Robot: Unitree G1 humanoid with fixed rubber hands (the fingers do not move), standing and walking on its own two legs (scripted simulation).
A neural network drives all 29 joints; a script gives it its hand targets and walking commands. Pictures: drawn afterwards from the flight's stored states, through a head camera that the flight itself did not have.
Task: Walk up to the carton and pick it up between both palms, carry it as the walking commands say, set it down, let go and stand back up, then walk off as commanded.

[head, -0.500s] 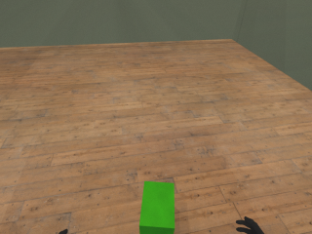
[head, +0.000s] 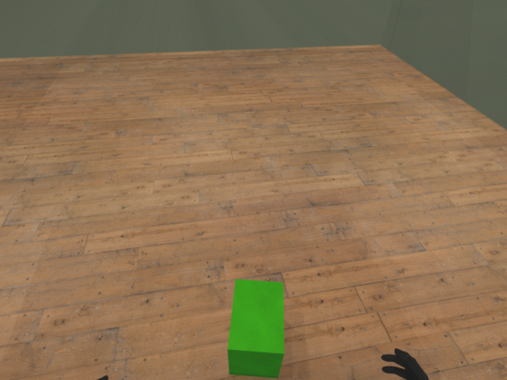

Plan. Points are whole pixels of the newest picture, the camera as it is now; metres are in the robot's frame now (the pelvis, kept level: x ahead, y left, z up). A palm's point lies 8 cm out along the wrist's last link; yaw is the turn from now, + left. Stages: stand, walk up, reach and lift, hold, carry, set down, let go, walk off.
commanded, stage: walk off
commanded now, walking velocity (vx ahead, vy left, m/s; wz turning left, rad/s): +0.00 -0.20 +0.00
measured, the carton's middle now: (256, 328) +0.48 -0.03 -0.64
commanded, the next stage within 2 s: none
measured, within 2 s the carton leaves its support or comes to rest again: neither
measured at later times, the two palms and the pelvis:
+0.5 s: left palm out of the picture +0.06 +0.25 -0.12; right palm out of the picture +0.07 -0.27 -0.09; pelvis +0.00 -0.01 +0.00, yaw +1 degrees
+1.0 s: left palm out of the picture +0.02 +0.17 -0.11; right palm out of the picture +0.09 -0.35 -0.11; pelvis -0.01 -0.09 +0.00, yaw +5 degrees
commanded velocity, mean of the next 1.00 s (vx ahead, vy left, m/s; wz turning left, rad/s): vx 0.00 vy -0.20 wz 0.00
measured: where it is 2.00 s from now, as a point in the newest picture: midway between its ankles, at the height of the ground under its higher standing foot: outside the picture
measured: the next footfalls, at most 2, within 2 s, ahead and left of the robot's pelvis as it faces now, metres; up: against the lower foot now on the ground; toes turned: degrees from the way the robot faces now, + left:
right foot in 0.68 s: +0.04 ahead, -0.14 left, +0.00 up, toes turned +0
left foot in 1.16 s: +0.01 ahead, +0.04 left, +0.00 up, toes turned +6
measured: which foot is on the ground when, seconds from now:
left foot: down 0.00-0.70, up 0.72-1.00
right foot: down 0.00-0.40, up 0.42-0.66, down 0.68-1.00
